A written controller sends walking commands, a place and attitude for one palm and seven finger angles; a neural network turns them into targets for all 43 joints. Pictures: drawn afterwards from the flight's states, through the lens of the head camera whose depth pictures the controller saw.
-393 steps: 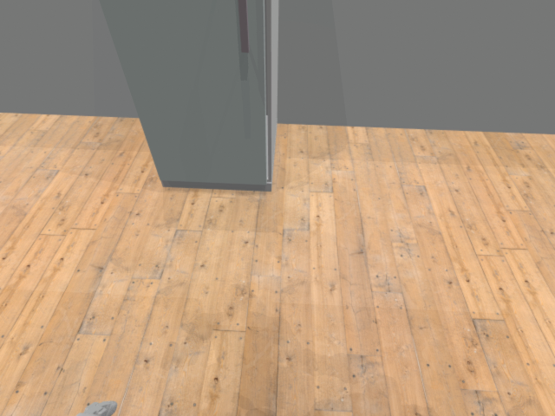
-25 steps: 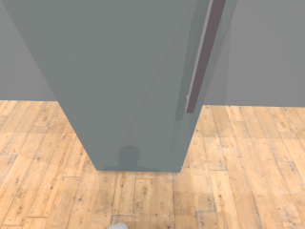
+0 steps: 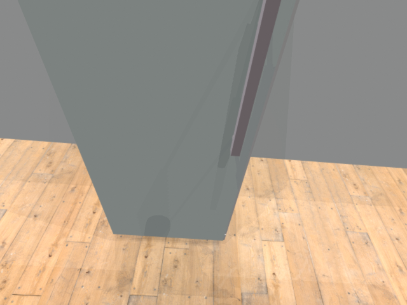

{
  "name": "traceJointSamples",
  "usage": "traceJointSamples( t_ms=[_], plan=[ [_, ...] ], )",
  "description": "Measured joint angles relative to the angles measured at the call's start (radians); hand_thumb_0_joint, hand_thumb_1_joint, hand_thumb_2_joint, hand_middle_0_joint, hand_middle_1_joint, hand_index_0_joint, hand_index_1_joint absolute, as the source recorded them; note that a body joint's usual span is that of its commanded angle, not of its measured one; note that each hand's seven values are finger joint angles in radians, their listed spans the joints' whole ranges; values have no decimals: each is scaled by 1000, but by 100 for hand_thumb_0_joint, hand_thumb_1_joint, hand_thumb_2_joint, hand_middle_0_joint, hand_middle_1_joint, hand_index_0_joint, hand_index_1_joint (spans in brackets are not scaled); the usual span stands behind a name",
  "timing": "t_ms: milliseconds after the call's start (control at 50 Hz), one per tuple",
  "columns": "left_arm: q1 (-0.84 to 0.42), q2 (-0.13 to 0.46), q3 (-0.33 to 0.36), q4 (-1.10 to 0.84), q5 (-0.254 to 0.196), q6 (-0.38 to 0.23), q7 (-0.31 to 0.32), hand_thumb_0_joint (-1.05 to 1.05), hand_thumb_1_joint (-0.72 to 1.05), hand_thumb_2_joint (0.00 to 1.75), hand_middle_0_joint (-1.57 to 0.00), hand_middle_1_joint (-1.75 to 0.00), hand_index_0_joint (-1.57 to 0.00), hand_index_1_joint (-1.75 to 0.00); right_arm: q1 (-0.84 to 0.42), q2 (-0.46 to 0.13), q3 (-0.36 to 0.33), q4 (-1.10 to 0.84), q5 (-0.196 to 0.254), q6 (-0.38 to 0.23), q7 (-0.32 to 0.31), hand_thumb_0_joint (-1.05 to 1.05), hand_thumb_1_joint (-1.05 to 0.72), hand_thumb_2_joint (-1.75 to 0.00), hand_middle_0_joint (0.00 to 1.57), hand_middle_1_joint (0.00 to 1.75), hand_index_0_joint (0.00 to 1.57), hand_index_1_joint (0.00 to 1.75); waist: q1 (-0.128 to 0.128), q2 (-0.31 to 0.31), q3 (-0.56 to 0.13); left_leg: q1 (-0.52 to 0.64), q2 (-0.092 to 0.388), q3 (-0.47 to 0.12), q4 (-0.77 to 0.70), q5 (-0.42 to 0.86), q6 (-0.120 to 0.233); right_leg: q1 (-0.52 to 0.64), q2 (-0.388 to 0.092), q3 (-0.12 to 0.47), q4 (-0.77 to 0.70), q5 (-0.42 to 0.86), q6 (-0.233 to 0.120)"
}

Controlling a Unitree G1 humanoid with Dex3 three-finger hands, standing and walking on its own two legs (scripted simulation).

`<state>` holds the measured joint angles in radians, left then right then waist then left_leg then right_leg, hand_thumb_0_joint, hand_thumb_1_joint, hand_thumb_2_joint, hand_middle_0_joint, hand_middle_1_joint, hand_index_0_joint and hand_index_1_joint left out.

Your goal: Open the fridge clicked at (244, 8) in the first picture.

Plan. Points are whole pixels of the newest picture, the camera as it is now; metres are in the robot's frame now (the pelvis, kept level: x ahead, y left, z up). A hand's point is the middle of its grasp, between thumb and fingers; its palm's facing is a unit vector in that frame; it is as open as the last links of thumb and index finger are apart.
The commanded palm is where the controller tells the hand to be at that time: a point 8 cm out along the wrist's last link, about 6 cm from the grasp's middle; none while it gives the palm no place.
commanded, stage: come to a stop and stand still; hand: right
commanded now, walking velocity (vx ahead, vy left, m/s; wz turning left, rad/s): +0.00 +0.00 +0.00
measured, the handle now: (249, 83) +0.53 -0.05 +0.20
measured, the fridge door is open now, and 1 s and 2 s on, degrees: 0 0 0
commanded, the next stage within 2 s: look again from close up in 1.48 s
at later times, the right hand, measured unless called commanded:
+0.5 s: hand out of the picture +0.03 -0.16 -0.16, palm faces +0.03 +0.98 -0.21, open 7.3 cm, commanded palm none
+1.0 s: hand out of the picture +0.08 -0.15 -0.16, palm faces +0.03 +0.98 -0.22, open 7.3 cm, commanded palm none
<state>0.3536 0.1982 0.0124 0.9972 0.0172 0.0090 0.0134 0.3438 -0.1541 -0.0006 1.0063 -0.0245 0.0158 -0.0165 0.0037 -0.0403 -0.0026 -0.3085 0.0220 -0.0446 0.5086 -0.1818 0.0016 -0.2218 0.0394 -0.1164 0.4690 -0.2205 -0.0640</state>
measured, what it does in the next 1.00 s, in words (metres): shifts its weight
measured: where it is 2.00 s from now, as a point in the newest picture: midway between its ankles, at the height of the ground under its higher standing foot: outside the picture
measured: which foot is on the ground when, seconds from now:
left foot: down 0.00-1.00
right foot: down 0.00-1.00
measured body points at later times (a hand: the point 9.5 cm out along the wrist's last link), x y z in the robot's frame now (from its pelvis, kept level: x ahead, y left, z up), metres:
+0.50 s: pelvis +0.03 +0.01 +0.00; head +0.03 +0.03 +0.45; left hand +0.03 +0.23 -0.16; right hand +0.03 -0.21 -0.15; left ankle +0.07 +0.13 -0.74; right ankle +0.03 -0.08 -0.74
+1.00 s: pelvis +0.06 +0.03 +0.01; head +0.07 +0.04 +0.46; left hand +0.07 +0.25 -0.16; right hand +0.08 -0.20 -0.15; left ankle +0.07 +0.13 -0.74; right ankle +0.03 -0.08 -0.74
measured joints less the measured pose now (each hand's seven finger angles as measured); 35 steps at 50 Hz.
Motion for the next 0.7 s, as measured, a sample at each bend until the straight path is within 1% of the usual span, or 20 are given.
traceJointSamples(
  t_ms=[120, 240, 460, 700],
  plan=[
    [22, -12, -6, 51, 0, -2, 2, 0, 91, 90, -20, -30, -20, -30, -16, 15, 5, 22, 2, -8, -2, 0, -90, -90, 20, 30, 20, 30, 8, 9, 4, 7, -4, -8, -16, 4, -1, 6, 5, 8, -20, 10, 0],
    [19, -31, -12, 73, -2, -12, 5, 0, 91, 90, -20, -30, -20, -30, -27, 13, 6, 49, 3, -11, -6, 1, -91, -90, 20, 30, 20, 30, 14, 18, 5, 15, -6, -8, -24, 10, -6, 14, 5, 13, -30, 7, 5],
    [-31, -48, -18, 83, -7, -32, 10, 0, 90, 90, -20, -30, -20, -30, -39, 14, 10, 75, 6, -23, -11, 1, -92, -90, 20, 30, 20, 30, 6, 21, 13, 42, -18, 4, -42, -4, -5, 38, -7, 25, -46, -9, 18],
    [-78, -36, -19, 100, -10, -41, 17, 0, 91, 90, -20, -30, -20, -30, -56, 6, 12, 89, 8, -30, -13, 1, -92, -90, 20, 30, 20, 30, -2, 28, 25, 79, -34, 14, -53, -29, 10, 76, -24, 36, -60, -31, 36]
  ],
)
